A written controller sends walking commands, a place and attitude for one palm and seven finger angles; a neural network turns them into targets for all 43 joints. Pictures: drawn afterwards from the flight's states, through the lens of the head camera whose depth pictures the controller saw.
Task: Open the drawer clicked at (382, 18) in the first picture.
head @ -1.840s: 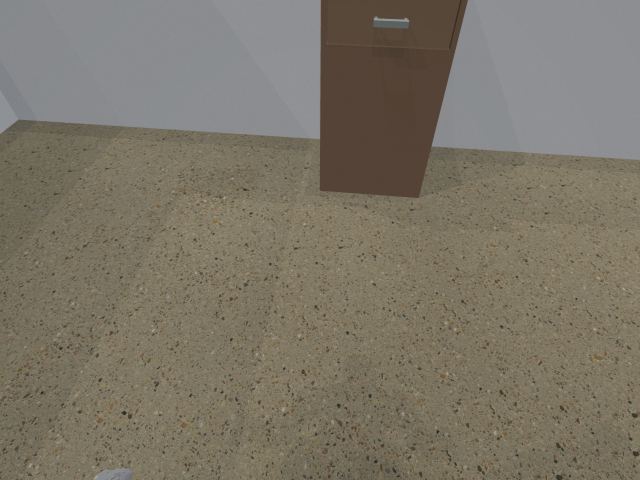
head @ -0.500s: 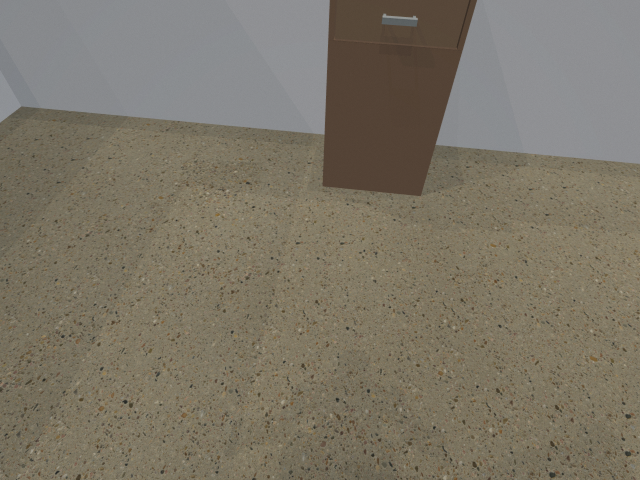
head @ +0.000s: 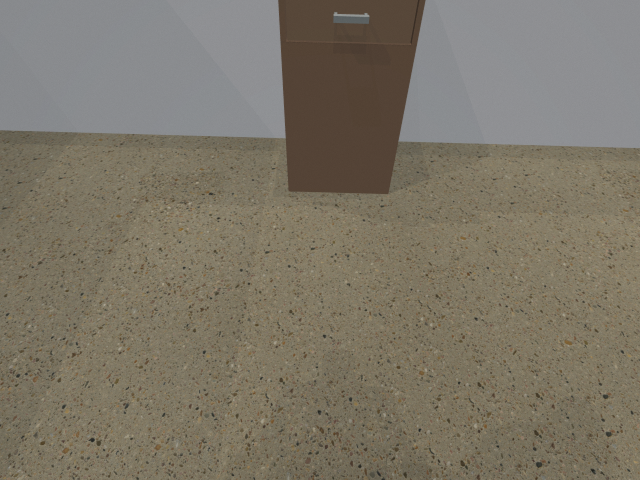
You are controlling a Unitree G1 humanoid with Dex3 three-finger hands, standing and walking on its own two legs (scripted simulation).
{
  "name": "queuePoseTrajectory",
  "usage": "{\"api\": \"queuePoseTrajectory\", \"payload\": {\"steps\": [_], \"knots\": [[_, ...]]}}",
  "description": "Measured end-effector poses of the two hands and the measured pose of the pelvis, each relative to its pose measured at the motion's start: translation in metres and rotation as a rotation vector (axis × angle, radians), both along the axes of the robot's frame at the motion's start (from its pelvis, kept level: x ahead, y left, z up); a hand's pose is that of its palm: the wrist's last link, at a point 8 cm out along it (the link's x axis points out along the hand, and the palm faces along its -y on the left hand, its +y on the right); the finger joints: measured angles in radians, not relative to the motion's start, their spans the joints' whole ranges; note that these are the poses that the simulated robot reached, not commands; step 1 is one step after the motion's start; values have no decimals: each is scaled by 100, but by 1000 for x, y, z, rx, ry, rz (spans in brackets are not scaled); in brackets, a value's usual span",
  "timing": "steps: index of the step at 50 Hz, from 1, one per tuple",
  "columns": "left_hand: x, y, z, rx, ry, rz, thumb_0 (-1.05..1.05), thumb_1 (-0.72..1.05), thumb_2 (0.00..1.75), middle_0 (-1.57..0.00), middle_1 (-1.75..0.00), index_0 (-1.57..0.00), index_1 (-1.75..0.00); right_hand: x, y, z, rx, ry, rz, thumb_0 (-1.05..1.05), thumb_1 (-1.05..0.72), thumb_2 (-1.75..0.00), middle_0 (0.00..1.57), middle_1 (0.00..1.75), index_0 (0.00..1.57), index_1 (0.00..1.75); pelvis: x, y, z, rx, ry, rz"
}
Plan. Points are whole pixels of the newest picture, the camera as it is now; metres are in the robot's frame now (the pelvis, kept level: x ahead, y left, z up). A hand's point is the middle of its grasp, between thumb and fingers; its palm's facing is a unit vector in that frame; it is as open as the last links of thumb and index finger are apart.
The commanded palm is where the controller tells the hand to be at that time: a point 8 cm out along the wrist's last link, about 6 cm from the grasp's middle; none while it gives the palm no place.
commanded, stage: walk to a spot facing it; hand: left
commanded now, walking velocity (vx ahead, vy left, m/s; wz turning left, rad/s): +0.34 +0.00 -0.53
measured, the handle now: (351, 16) +1.49 +0.02 +0.04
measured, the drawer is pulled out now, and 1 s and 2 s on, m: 0.00 0.00 0.00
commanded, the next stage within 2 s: turn to face it in 1.60 s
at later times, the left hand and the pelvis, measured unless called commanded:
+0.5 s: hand out of the picture +0.15 +0.24 -0.19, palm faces -0.11 -0.98 -0.18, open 7.3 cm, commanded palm none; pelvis +0.17 +0.05 -0.01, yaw -13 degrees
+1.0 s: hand (322, 254) +0.59 +0.04 -0.16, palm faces -0.52 -0.84 -0.17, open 7.3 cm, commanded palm none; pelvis +0.37 -0.03 -0.01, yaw -27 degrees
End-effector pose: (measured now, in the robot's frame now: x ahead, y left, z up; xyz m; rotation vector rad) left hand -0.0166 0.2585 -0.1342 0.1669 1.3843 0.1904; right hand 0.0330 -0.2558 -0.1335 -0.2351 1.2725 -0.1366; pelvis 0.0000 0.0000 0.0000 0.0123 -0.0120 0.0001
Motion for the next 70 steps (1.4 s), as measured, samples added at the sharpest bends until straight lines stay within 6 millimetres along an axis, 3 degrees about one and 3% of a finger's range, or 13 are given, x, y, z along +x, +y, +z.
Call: {"api": "queuePoseTrajectory", "payload": {"steps": [4,7,12,16,20,23,29,35,43,50,55,63,70], "knots": [[16,-21,-7,-16,-20,10,0,91,90,-20,-30,-20,-30,-13,-5,-14,15,90,-41,1,-91,-89,20,30,20,30,21,-9,-8,-27,-2,2],[18,-34,-2,-28,-10,26,0,91,90,-20,-30,-20,-30,5,-3,-6,18,109,-44,1,-91,-89,20,29,20,30,36,-10,-1,-20,4,-20],[19,-43,8,-66,109,-1,0,91,90,-21,-30,-21,-30,78,8,11,39,-37,-69,1,-91,-89,20,29,20,30,65,-3,11,-9,23,-72],[37,-32,9,-77,175,-20,0,91,90,-21,-30,-21,-30,148,23,22,50,-164,-67,1,-91,-89,20,29,20,30,94,10,12,-14,33,-114],[76,-5,-3,-71,196,-33,0,91,90,-21,-30,-21,-30,214,42,27,37,-260,-49,1,-91,-89,20,29,20,30,132,28,3,-22,34,-147],[123,21,-20,-62,184,-67,0,91,90,-21,-30,-21,-30,242,52,24,-1,-321,-66,1,-91,-89,20,29,20,30,160,42,-11,-33,22,-192],[272,45,-12,-37,-14,-210,0,91,90,-20,-30,-20,-30,212,66,28,-12,-208,-207,0,-91,-89,20,29,20,30,203,51,5,-30,0,-265],[412,21,13,-48,-204,-344,0,92,90,-20,-30,-20,-30,154,69,27,-32,-23,-391,0,-94,-89,20,29,20,30,248,51,16,-17,8,-327],[542,-67,21,-107,-272,-539,0,92,90,-20,-30,-20,-30,104,95,22,39,221,-578,0,-92,-89,19,29,20,30,310,25,13,-11,8,-405],[623,-166,3,-155,-334,-660,0,91,90,-20,-30,-20,-30,112,103,5,166,381,-699,1,-91,-89,20,29,20,30,366,-31,-10,-7,13,-464],[622,-177,1,-140,-262,-631,0,91,90,-20,-30,-20,-30,186,55,-3,148,259,-696,1,-91,-89,20,29,20,30,398,-55,-2,-26,-1,-493],[637,-138,8,-36,-147,-555,-3,95,90,-21,-30,-21,-30,340,-39,10,34,-60,-601,2,-94,-89,20,29,20,30,458,-74,10,-36,17,-523],[658,-116,-16,-40,-10,-503,-1,92,90,-20,-30,-20,-30,440,-81,21,-64,-186,-534,1,-93,-89,19,29,20,30,530,-81,-2,-39,2,-556]]}}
